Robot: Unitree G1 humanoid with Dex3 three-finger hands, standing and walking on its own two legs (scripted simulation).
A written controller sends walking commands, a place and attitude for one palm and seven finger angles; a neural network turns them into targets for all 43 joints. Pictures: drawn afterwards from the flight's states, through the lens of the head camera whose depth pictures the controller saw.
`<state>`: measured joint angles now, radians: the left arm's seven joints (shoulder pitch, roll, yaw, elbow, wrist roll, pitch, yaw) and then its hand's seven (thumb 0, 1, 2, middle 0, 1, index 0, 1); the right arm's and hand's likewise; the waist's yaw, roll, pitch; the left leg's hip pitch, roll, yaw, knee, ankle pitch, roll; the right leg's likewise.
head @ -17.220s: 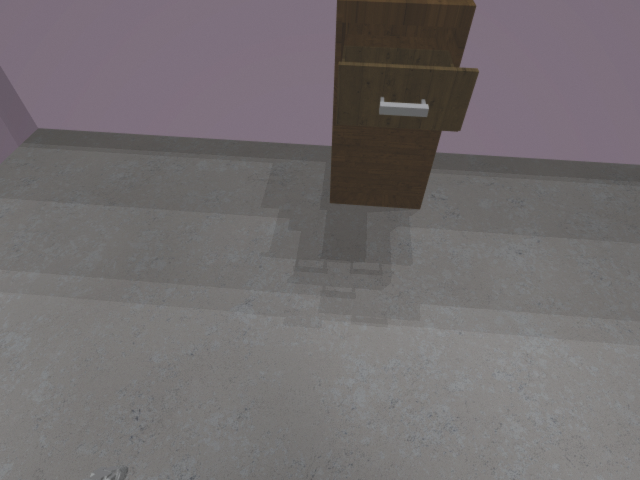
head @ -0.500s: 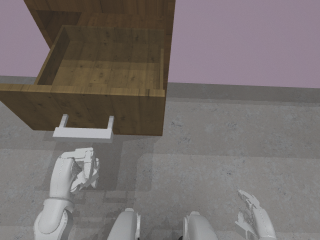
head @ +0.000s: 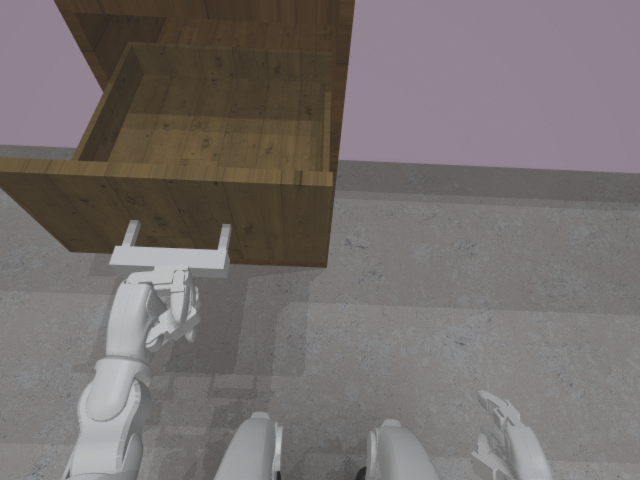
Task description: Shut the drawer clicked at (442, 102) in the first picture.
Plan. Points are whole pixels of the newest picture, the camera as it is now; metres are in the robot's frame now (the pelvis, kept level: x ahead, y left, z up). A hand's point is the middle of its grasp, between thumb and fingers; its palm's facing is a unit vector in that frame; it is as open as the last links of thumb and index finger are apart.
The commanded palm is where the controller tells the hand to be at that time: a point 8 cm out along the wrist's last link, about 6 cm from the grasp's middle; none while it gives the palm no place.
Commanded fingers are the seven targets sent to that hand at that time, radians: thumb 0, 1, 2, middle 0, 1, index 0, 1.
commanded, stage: push the drawer shut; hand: left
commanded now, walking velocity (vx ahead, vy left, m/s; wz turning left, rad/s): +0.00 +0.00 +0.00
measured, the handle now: (176, 246) +0.38 +0.20 +0.04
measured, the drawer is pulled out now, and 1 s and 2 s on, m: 0.29 0.16 0.05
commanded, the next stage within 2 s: none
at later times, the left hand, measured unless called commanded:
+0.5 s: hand (205, 259) +0.37 +0.16 +0.03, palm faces -0.01 -1.00 -0.04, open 3.1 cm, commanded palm +0.37 +0.21 +0.04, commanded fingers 0.00 0.90 0.90 -1.40 -1.60 -1.40 -1.60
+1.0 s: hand (216, 214) +0.44 +0.16 +0.03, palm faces +0.01 -1.00 -0.04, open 3.1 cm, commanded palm +0.43 +0.21 +0.04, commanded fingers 0.00 0.90 0.90 -1.40 -1.60 -1.40 -1.60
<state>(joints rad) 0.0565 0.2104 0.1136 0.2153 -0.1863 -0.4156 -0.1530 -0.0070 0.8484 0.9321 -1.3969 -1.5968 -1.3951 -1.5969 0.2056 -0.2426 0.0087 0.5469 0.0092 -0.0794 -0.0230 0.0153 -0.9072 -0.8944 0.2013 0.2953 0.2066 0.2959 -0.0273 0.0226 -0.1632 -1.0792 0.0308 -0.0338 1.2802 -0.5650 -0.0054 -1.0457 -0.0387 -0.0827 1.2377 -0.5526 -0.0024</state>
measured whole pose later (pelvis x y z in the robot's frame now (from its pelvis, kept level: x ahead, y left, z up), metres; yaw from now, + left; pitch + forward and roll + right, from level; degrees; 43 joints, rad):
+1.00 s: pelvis -0.01 +0.00 +0.00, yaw -1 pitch +23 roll -2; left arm -0.62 0.31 0.27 0.93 -0.11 -0.51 -0.14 -0.01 0.84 0.96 -1.40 -1.60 -1.40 -1.60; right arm 0.27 -0.25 0.01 0.65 -0.01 -0.01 -0.01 0.01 -0.91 -0.89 0.20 0.30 0.21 0.30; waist -0.10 0.02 -0.14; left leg -1.15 0.04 -0.02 1.27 -0.53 0.00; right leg -1.13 -0.03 -0.06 1.23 -0.51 0.00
